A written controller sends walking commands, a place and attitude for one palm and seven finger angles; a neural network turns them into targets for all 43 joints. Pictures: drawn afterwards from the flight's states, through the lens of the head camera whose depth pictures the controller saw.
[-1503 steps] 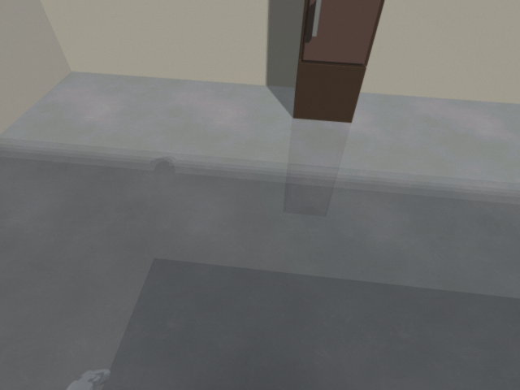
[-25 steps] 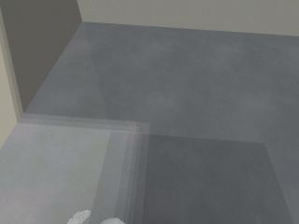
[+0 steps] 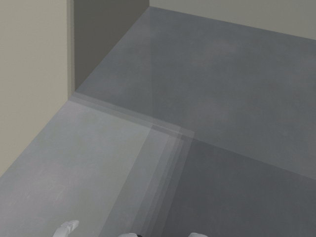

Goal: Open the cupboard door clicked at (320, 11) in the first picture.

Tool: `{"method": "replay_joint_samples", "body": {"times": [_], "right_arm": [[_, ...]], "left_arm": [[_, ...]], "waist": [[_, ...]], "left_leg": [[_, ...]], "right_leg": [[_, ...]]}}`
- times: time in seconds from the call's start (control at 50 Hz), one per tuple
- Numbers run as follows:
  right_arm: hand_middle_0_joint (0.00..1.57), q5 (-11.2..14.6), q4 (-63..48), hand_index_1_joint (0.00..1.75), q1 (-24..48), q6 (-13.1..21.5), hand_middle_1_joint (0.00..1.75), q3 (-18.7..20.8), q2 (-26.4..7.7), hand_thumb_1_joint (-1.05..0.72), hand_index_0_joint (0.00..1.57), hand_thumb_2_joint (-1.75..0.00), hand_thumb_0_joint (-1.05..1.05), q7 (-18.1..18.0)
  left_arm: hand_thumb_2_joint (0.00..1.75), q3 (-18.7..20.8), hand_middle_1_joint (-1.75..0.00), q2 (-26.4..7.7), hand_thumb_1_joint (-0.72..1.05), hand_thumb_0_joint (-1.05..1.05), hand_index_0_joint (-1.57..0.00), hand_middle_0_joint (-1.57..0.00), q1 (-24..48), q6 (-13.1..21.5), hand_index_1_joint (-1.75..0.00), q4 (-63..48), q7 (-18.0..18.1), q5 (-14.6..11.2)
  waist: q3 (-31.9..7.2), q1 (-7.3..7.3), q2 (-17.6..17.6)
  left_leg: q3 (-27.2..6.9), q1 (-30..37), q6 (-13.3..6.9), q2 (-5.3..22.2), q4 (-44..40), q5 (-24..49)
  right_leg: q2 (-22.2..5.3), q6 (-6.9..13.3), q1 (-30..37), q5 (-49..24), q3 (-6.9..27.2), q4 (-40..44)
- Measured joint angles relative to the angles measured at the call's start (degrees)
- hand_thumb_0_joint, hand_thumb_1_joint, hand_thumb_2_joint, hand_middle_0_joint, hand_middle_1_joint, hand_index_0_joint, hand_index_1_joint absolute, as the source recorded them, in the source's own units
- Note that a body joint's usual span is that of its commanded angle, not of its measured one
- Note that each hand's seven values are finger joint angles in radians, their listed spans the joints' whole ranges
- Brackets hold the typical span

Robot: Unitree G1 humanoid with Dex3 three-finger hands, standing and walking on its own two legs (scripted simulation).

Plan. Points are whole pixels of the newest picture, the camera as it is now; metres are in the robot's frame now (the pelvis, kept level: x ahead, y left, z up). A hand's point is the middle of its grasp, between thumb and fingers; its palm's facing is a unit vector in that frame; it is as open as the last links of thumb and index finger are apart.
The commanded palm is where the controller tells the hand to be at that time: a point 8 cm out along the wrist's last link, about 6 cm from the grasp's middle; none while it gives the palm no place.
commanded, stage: turn to face it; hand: left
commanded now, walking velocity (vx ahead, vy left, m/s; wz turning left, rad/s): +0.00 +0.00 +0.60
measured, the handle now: out of the picture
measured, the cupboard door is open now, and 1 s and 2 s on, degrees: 54 54 54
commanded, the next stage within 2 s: none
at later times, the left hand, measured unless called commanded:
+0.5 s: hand out of the picture -0.02 +0.19 -0.19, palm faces +0.35 -0.91 -0.23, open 7.4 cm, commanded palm none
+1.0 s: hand out of the picture +0.02 +0.15 -0.15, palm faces +0.55 -0.79 -0.26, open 7.4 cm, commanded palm none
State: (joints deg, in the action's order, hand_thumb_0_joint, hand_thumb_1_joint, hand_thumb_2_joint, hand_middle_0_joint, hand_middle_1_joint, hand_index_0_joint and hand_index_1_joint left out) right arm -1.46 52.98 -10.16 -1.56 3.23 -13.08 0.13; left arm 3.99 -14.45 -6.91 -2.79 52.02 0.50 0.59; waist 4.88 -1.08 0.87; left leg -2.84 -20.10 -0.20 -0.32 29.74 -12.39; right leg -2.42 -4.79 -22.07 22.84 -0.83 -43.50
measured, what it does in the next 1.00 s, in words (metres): steps on the spot, turning left: right foot, then left foot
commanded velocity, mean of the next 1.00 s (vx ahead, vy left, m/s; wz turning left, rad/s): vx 0.00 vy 0.00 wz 0.60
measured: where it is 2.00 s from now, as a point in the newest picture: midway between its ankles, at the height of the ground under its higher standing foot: outside the picture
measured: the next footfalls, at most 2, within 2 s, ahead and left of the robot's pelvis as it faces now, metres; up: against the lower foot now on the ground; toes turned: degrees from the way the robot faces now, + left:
right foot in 0.04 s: +0.03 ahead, -0.14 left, +0.00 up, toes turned +0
left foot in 0.44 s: +0.03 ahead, +0.09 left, +0.00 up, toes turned +23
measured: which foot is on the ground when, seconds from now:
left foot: down 0.00-0.04, up 0.06-0.42, down 0.44-0.82, up 0.84-1.00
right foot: up 0.00-0.02, down 0.04-0.44, up 0.46-0.82, down 0.84-1.00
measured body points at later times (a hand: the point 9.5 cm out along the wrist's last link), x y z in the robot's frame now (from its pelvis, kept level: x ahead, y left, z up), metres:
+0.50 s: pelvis +0.01 -0.02 -0.02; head +0.07 +0.02 +0.43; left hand -0.04 +0.24 -0.17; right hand +0.23 -0.22 -0.14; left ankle +0.00 +0.08 -0.74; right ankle -0.01 -0.15 -0.70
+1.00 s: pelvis +0.05 -0.06 +0.00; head +0.11 -0.04 +0.45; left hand -0.01 +0.19 -0.13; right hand +0.26 -0.25 -0.15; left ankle -0.04 +0.04 -0.66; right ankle +0.08 -0.18 -0.74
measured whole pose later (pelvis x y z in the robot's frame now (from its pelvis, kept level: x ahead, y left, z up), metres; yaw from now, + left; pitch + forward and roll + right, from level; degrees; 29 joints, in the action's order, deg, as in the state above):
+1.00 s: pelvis +0.05 -0.06 +0.00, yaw +37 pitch +1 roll +2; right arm -0.8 53.6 -9.6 -4.5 4.7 -15.1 1.4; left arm 1.7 -11.0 -9.8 -0.9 49.1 1.1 1.1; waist 6.2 -2.5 0.0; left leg 1.6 -29.1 3.6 -0.3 61.3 -26.1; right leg -5.8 -0.6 -11.0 19.5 -6.4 -29.4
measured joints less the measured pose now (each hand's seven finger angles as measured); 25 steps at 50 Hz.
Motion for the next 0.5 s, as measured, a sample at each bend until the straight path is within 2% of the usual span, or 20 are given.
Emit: {"method": "replay_joint_samples", "body": {"times": [0.04, 0.08, 0.12, 0.16, 0.2, 0.26, 0.34, 0.38, 0.42, 0.44, 0.46, 0.5], "right_arm": [[0.2, 0.4, -0.2, 0.3, -0.2, -0.6, 0.3, 0.4, -0.4, -0.9, 0.21, -0.89, 0.0, 0.1], [0.2, 0.7, 0.2, 0.3, 0.6, -1.4, 0.3, 1.1, -1.3, -0.9, 0.21, -0.89, 0.0, 0.3], [0.2, 0.6, 0.2, 0.3, 1.2, -2.1, 0.3, 1.6, -2.2, -0.9, 0.21, -0.89, 0.01, 0.6], [0.2, 0.5, 0.4, 0.3, 1.9, -2.5, 0.3, 1.8, -2.6, -0.9, 0.2, -0.89, 0.01, 0.9], [0.2, 0.6, 0.4, 0.3, 2.6, -2.7, 0.3, 1.7, -2.5, -0.91, 0.2, -0.89, 0.01, 1.1], [0.2, 0.7, 0.2, 0.3, 3.7, -2.9, 0.3, 1.3, -2.2, -0.91, 0.2, -0.89, 0.01, 1.4], [0.2, 0.9, -0.1, 0.3, 5.4, -2.7, 0.3, 0.6, -1.8, -0.91, 0.2, -0.89, 0.01, 1.6], [0.2, 0.9, -0.5, 0.3, 6.3, -2.5, 0.3, 0.3, -1.4, -0.91, 0.2, -0.89, 0.01, 1.6], [0.2, 0.8, -1.3, 0.3, 6.8, -1.9, 0.3, 0.0, -1.2, -0.91, 0.2, -0.89, 0.01, 1.7], [0.2, 0.6, -2.0, 0.3, 6.8, -1.4, 0.3, -0.1, -1.4, -0.91, 0.2, -0.89, 0.01, 1.8], [0.2, 0.5, -2.4, 0.3, 6.9, -0.8, 0.3, 0.0, -1.1, -0.91, 0.2, -0.89, 0.01, 1.6], [0.2, 0.4, -2.9, 0.3, 6.8, -0.1, 0.3, -0.4, -0.6, -0.91, 0.2, -0.89, 0.0, 1.3]], "left_arm": [[0.9, -0.3, -0.3, 0.0, 0.91, 0.01, -0.2, -0.2, -0.5, 0.8, -0.3, -1.0, -0.1, 0.0], [0.9, -0.6, -0.3, 0.9, 0.91, 0.01, -0.2, -0.2, -0.9, 1.7, -0.3, -1.2, 0.3, 0.5], [0.9, -1.3, -0.3, 1.9, 0.91, 0.01, -0.2, -0.2, -1.7, 1.9, -0.3, -1.3, 0.5, 0.6], [0.9, -1.8, -0.3, 2.7, 0.91, 0.01, -0.2, -0.2, -2.9, 2.0, -0.3, -1.3, 0.6, 0.5], [0.9, -2.0, -0.3, 3.3, 0.91, 0.01, -0.2, -0.2, -4.0, 2.1, -0.3, -1.1, 0.7, 0.4], [0.9, -2.4, -0.3, 4.0, 0.91, 0.01, -0.2, -0.2, -5.3, 2.4, -0.3, -0.9, 0.7, 0.4], [0.9, -2.2, -0.3, 3.9, 0.91, 0.01, -0.2, -0.2, -6.6, 2.3, -0.3, -0.4, 0.6, 0.7], [0.9, -1.9, -0.3, 3.3, 0.91, 0.01, -0.2, -0.2, -7.1, 2.2, -0.3, -0.1, 0.4, 0.8], [0.9, -1.5, -0.3, 2.5, 0.91, 0.01, -0.2, -0.2, -7.8, 2.0, -0.3, 0.2, 0.1, 0.6], [0.9, -1.3, -0.3, 2.2, 0.91, 0.01, -0.2, -0.2, -8.3, 1.7, -0.3, 0.3, 0.0, 0.4], [0.9, -1.1, -0.3, 1.5, 0.91, 0.01, -0.2, -0.2, -7.8, 1.1, -0.3, 0.8, -0.1, 0.2], [0.9, -0.7, -0.3, 0.2, 0.91, 0.01, -0.2, -0.2, -6.2, -0.5, -0.3, 1.1, 0.1, 0.2]], "waist": [[-0.3, -0.03, 0.0], [0.3, 0.24, 0.9], [0.8, -0.07, 1.3], [1.0, -0.21, 0.8], [1.2, -0.35, 0.0], [1.7, -0.13, -1.3], [2.5, 0.95, -2.5], [2.8, 1.59, -3.2], [2.7, 1.86, -3.8], [2.1, 1.81, -3.5], [2.2, 1.59, -4.0], [2.8, 1.85, -4.8]], "left_leg": [[-1.4, -1.4, 1.1, -0.9, 2.4, -1.0], [-1.4, -4.3, 1.6, -1.2, 11.0, -9.9], [0.0, -7.9, 2.0, -1.7, 23.4, -14.7], [2.1, -9.9, 3.0, -1.1, 31.9, -14.2], [3.6, -10.2, 3.8, -0.1, 34.1, -13.1], [5.1, -8.6, 4.4, 1.0, 30.1, -12.2], [7.2, -4.8, 4.1, 1.6, 19.7, -12.0], [8.3, -2.4, 3.4, 1.3, 14.0, -11.3], [9.3, 0.8, 2.5, 0.7, 7.2, -6.9], [9.0, 2.0, 0.6, 0.7, 4.2, -3.5], [8.6, 1.1, -1.2, 0.1, 5.4, -3.7], [7.6, 0.1, -2.6, -0.6, 7.5, -5.2]], "right_leg": [[0.2, 0.8, 4.4, -4.4, -0.4, 9.9], [0.2, 3.3, 4.9, -4.4, -1.5, 10.0], [-0.7, 4.9, 6.1, -3.7, -3.2, 10.2], [-1.6, 5.3, 7.7, -4.0, -4.5, 12.0], [-2.4, 5.4, 9.2, -4.7, -5.8, 13.9], [-3.3, 5.4, 10.9, -5.0, -7.9, 15.6], [-4.4, 5.1, 11.8, -3.5, -11.0, 14.4], [-5.2, 4.7, 11.6, -2.1, -12.4, 12.3], [-6.1, 4.0, 10.7, 0.1, -13.7, 8.7], [-6.4, 3.5, 9.3, 1.5, -14.2, 5.3], [-6.7, 2.4, 6.9, 4.8, -12.6, -0.3], [-5.3, 1.2, 1.8, 9.2, -7.1, -11.7]]}}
